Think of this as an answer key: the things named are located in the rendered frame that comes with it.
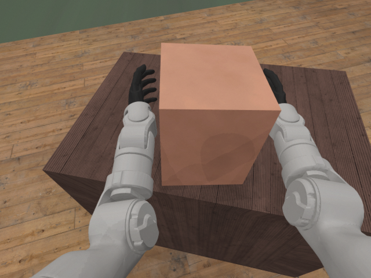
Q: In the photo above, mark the right robot upper arm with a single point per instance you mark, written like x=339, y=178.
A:
x=329, y=216

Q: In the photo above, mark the left robot hand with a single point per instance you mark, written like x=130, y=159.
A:
x=136, y=92

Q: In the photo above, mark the left robot upper arm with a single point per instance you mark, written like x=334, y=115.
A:
x=119, y=234

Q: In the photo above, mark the robot left forearm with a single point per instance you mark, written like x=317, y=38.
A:
x=134, y=156

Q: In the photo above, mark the right robot hand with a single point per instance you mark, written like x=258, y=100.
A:
x=275, y=85

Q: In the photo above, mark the carton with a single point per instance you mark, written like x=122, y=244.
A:
x=216, y=110

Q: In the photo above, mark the pedestal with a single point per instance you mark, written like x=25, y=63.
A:
x=244, y=223

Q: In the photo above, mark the robot right forearm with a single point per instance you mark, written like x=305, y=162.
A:
x=296, y=150

